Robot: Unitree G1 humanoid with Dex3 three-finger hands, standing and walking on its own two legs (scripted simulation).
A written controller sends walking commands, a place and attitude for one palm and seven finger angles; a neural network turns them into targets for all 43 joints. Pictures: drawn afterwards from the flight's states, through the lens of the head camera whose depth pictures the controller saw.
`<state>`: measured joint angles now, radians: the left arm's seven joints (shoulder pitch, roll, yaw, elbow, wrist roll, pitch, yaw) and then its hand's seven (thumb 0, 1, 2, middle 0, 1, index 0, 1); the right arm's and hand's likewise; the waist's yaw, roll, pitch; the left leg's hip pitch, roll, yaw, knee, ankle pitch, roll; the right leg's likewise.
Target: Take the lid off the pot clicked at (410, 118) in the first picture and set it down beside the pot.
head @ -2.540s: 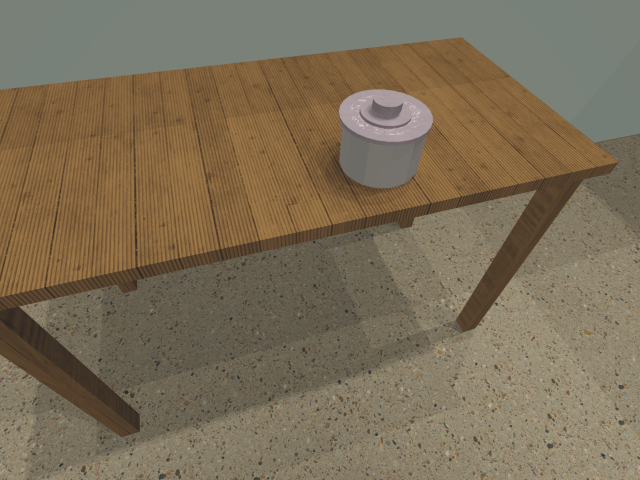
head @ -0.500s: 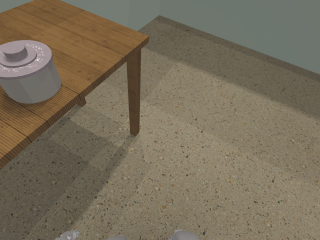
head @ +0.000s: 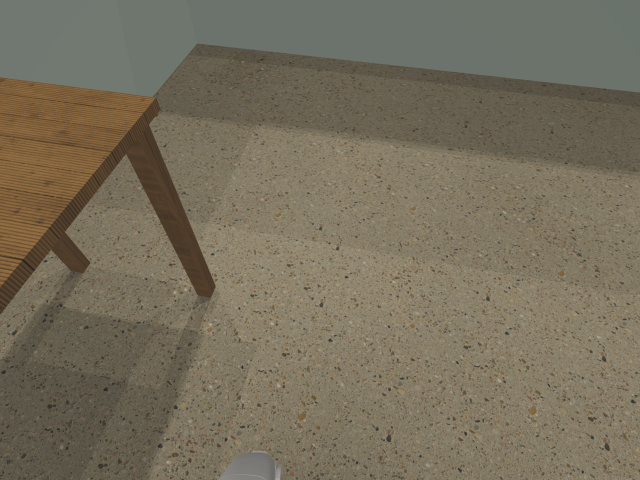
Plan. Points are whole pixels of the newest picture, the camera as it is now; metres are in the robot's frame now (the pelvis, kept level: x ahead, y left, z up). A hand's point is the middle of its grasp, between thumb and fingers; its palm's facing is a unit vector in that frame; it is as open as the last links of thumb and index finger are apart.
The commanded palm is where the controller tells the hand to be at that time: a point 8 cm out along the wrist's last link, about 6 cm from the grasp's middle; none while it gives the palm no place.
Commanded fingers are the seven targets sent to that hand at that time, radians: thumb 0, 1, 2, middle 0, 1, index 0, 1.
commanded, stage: walk to a spot facing it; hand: left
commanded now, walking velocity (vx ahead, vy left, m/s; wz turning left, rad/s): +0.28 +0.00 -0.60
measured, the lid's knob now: out of the picture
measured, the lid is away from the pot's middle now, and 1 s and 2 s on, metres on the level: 0.00 0.00 0.00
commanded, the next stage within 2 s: turn to face it in 1.14 s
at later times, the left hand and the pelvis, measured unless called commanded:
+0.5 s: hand (252, 384) +0.27 +0.13 -0.16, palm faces -0.35 -0.92 -0.17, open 7.4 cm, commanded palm none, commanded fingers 0.00 0.90 0.90 -0.20 -0.30 -0.20 -0.30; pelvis +0.10 -0.02 +0.00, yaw -19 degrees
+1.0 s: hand (315, 302) +0.44 +0.04 -0.19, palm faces -0.47 -0.87 -0.16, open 7.3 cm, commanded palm none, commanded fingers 0.00 0.90 0.90 -0.20 -0.30 -0.20 -0.30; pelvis +0.29 -0.10 -0.01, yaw -31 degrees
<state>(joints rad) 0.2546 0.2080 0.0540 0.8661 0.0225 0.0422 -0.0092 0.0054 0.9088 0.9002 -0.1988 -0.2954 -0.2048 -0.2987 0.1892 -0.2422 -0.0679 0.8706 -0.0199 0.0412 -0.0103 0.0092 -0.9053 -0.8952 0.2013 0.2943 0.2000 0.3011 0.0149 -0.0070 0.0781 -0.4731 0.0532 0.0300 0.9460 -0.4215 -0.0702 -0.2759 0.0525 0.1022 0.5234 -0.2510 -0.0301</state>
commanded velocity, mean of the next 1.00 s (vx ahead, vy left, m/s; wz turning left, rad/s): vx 0.32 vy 0.00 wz -0.47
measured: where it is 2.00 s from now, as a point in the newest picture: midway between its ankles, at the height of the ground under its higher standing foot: (432, 389)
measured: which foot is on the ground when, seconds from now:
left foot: up 0.00-0.12, down 0.14-0.58, up 0.60-0.88, down 0.90-1.00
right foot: down 0.00-0.12, up 0.14-0.56, down 0.58-0.90, up 0.92-1.00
